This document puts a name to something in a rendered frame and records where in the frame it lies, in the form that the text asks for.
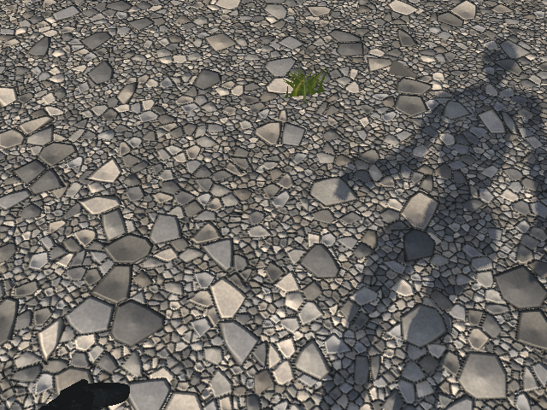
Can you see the left robot hand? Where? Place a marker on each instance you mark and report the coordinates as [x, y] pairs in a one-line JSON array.
[[84, 396]]

